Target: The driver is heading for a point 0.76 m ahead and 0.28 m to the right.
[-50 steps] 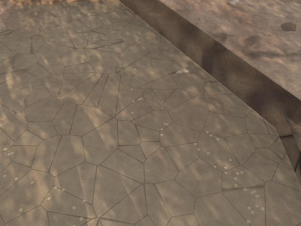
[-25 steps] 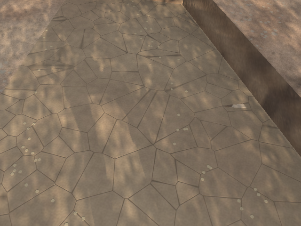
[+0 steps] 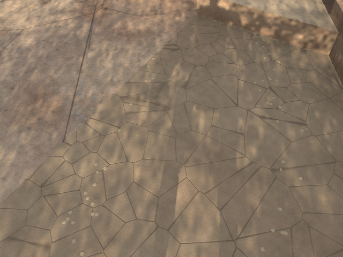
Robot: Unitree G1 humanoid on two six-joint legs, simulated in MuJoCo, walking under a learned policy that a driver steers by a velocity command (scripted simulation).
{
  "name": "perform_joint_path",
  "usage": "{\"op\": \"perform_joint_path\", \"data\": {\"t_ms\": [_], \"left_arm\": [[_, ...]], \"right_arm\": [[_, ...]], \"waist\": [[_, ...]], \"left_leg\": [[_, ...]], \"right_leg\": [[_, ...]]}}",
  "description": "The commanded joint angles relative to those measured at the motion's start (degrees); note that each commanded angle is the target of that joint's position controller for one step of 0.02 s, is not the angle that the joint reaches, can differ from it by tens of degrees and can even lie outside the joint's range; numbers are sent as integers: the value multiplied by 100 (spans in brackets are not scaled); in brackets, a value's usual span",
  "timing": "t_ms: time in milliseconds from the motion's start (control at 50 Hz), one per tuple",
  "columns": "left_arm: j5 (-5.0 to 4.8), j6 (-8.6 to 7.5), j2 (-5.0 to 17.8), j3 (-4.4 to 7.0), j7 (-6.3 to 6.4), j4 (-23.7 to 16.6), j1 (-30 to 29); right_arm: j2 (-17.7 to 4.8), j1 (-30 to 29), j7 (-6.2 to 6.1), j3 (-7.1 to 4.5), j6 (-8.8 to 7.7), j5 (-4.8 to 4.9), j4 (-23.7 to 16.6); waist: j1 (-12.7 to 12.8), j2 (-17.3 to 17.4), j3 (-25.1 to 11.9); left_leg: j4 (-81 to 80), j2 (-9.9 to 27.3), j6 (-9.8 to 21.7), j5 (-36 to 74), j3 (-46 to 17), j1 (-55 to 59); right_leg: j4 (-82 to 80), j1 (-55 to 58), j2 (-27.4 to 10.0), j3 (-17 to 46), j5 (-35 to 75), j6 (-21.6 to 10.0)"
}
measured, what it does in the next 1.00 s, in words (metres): walks ahead, turning right: left foot, then right foot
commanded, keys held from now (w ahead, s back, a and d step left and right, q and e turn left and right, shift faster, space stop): w+q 0.08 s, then w+e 0.92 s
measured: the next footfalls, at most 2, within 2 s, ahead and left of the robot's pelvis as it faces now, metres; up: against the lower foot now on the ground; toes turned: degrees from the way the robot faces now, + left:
left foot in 0.28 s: +0.32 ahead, +0.17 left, +0.00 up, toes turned +6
right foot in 0.82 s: +0.59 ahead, -0.10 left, +0.00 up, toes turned -16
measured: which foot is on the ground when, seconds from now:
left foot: up 0.00-0.26, down 0.28-0.80, up 0.82-1.00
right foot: down 0.00-0.30, up 0.32-0.80, down 0.82-1.00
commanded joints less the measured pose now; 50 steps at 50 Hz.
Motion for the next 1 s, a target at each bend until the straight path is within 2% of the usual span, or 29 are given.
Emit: {"op": "perform_joint_path", "data": {"t_ms": [20,100,140,200,240,260,280,300,320,340,360,380,400,440,500,580,660,720,760,780,800,820,840,860,880,900,920,940,1000], "left_arm": [[-20,-102,870,203,30,-277,-225],[-52,-40,979,207,41,-169,-67],[-124,12,1048,198,10,3,266],[-252,139,1240,218,-20,210,534],[-279,208,1383,237,-2,284,519],[-299,234,1412,223,12,312,429],[-266,223,1267,154,29,313,433],[-95,167,787,-14,17,108,497],[-95,71,290,-175,-10,79,1054],[-284,36,960,16,-29,121,638],[-357,27,1023,60,-39,-47,267],[-293,38,926,58,-8,-46,115],[-229,92,882,90,14,-19,134],[-249,270,635,78,27,91,427],[-219,417,458,69,49,-36,192],[-167,382,354,21,-64,-252,-399],[-144,368,301,-49,-211,-573,-1155],[-144,379,404,-24,-299,-800,-1398],[-157,405,581,75,-317,-850,-1122],[-182,422,752,181,-305,-760,-595],[-201,435,1047,363,-246,-543,290],[-213,506,1599,573,-116,-363,1106],[-227,443,2131,616,-102,-460,822],[-179,345,1610,464,-149,-631,939],[-139,254,1303,380,-160,-596,743],[-166,207,1129,329,-152,-640,410],[-158,202,911,267,-130,-715,36],[-76,195,788,215,-93,-826,-156],[-95,175,911,241,2,-866,-103]], "right_arm": [[-174,-133,41,-32,-41,-20,-527],[-16,-750,171,55,-134,-39,-671],[109,-1158,222,123,-184,-53,-799],[-21,-1549,291,110,-250,-62,-955],[-259,-1307,305,16,-288,-84,-913],[-451,-667,284,-93,-300,-104,-727],[-754,234,217,-250,-287,-127,-435],[-1265,1174,103,-385,-247,-249,-273],[-1434,1107,83,-344,-236,-277,-321],[-902,961,101,-214,-265,-248,-330],[-697,663,108,-136,-298,-189,-253],[-511,331,126,-86,-334,-168,-199],[-348,49,148,-52,-383,-183,-178],[-180,-249,157,-39,-508,-227,-104],[-252,-335,99,-89,-619,-263,88],[-431,-201,3,-146,-601,-267,279],[-651,140,-51,-226,-503,-165,489],[-774,256,-60,-279,-371,-64,615],[-948,167,-87,-322,-276,-22,604],[-1006,90,-97,-331,-218,1,584],[-967,3,-104,-298,-185,31,555],[-716,140,-120,-192,-233,-109,463],[142,681,-38,67,-405,-289,171],[-360,-18,33,18,-630,-50,115],[-582,-511,69,-44,-745,144,-29],[-524,-560,27,-22,-803,55,-2],[-559,-536,-17,-61,-801,-113,78],[-596,-414,-14,-96,-741,-170,113],[-396,-415,-8,-69,-564,-242,85]], "waist": [[-63,-761,-40],[168,-608,76],[286,-524,226],[241,-615,398],[-57,-785,157],[-491,-810,-259],[-934,-774,-859],[-1197,-19,-1799],[-777,1115,-2625],[-987,539,-2204],[-859,531,-1270],[-667,292,-879],[-469,358,-591],[-185,358,-431],[-74,134,-83],[-220,4,149],[-503,-157,398],[-499,-94,410],[-252,94,63],[67,150,-262],[562,42,-730],[816,-656,-1220],[11,-1978,-1716],[496,-1121,-2157],[514,-869,-1334],[262,-436,-890],[30,-361,-597],[-159,-486,-543],[-275,-463,-413]], "left_leg": [[-495,349,-67,592,-234,-802],[-1816,239,-6,1682,66,-449],[-2383,92,60,1719,257,-230],[-2957,-14,190,1246,427,-210],[-3285,-230,325,892,524,439],[-3560,-391,455,1111,647,1461],[-3539,-369,593,1424,604,2971],[-3295,960,1037,1492,-903,5016],[-4016,2151,1712,819,-3285,5823],[-4287,1986,1556,429,-3093,5339],[-4420,1759,1346,673,-2122,4623],[-4621,1491,1201,845,-1558,3952],[-4863,1307,1118,1061,-1104,3370],[-5304,1175,1091,1324,-530,2724],[-5621,1168,1103,1767,132,2475],[-5719,1017,960,1937,913,2655],[-5670,1205,886,2050,1298,3164],[-5235,1356,762,2802,1473,3793],[-4449,1341,631,4753,1618,3997],[-3636,1259,539,5548,1705,3941],[-2416,1025,339,5494,1850,3480],[-611,739,26,3533,1862,2086],[1277,-535,-340,-1644,1041,-415],[1710,-511,-195,-1707,-162,-1013],[1531,-252,-31,-1144,-155,-1429],[1049,15,46,-652,-155,-1212],[544,184,14,-365,-150,-807],[306,289,-17,-150,-202,-387],[-446,245,-266,180,-29,-90]], "right_leg": [[-1187,542,-1701,1115,988,-939],[-1218,574,-1487,298,1475,-796],[-1252,640,-1513,238,1494,-831],[-1051,1163,-1760,461,1984,-861],[-503,1383,-1805,496,3212,-748],[232,1230,-1655,335,3961,-610],[1290,588,-1372,172,3842,-407],[3250,-1076,-910,1,1802,-92],[4828,-2467,-94,623,-2360,137],[5357,-2933,-351,1182,-2280,119],[5326,-3273,-592,1029,-1832,87],[5073,-3158,-797,962,-1345,94],[4852,-2908,-935,976,-970,124],[4737,-2385,-1038,1010,-529,189],[4351,-2658,-1058,1102,-34,295],[2973,-2780,-956,963,1134,283],[2059,-2853,-859,584,1310,105],[1745,-2912,-720,343,732,-129],[1753,-2271,-343,-18,145,-354],[1727,-1575,-80,-185,-69,-502],[1365,-273,202,-212,211,-715],[1167,1393,-416,1006,291,-1049],[431,3045,-1777,4414,-833,-2198],[-396,3243,-2040,5310,-1429,-2208],[-494,2710,-1925,4525,-1041,-1927],[-429,1900,-1676,3839,-461,-1726],[-441,1140,-1443,3249,216,-1586],[-542,664,-1294,2938,698,-1543],[-732,15,-1102,2416,1577,-1560]]}}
